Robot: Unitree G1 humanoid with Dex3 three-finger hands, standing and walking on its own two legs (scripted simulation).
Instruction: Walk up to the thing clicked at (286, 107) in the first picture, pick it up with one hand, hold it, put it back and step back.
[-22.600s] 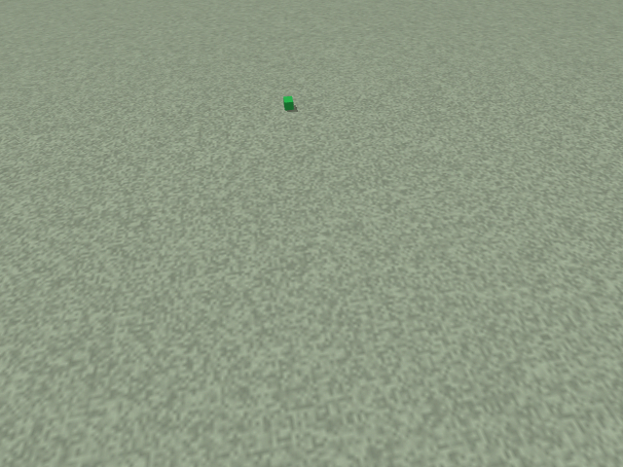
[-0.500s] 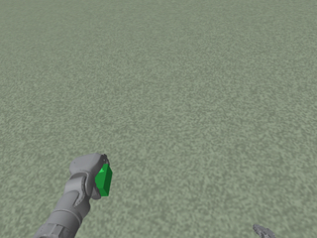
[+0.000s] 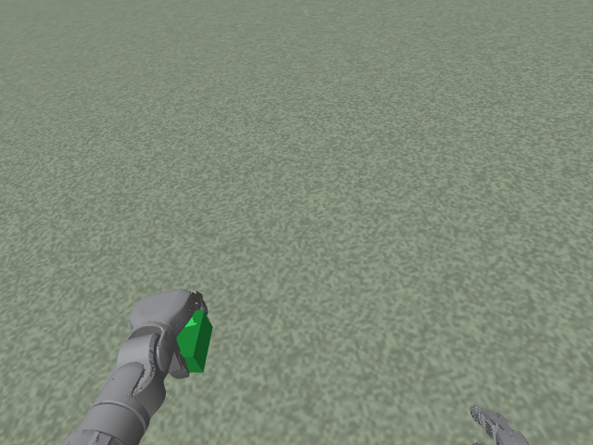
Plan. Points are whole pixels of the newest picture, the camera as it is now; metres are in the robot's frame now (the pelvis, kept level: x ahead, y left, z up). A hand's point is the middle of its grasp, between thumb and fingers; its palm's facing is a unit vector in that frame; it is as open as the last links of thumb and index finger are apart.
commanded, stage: hold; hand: left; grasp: from above
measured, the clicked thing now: (186, 341) +0.31 +0.22 -0.06
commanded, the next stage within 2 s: crouch in 0.62 s
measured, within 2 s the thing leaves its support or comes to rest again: neither
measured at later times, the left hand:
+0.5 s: hand (173, 340) +0.29 +0.22 -0.03, palm faces -0.42 -0.11 -0.90, open 10.2 cm
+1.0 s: hand (179, 351) +0.29 +0.22 -0.07, palm faces -0.44 -0.08 -0.89, open 10.3 cm
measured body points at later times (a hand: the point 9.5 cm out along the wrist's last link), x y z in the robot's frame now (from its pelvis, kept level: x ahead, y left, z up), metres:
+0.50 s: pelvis +0.00 +0.00 +0.00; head +0.01 -0.03 +0.45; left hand +0.31 +0.23 +0.02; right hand +0.14 -0.25 -0.12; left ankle +0.00 +0.12 -0.73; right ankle +0.01 -0.13 -0.73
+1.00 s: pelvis +0.00 +0.00 +0.00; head +0.03 -0.02 +0.45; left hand +0.31 +0.23 -0.02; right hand +0.13 -0.25 -0.12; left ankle +0.00 +0.12 -0.73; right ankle +0.01 -0.13 -0.73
